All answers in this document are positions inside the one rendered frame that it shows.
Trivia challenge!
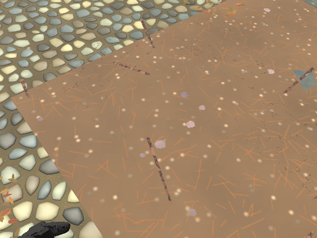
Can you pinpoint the robot left hand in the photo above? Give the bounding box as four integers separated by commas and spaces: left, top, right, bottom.
18, 221, 70, 238

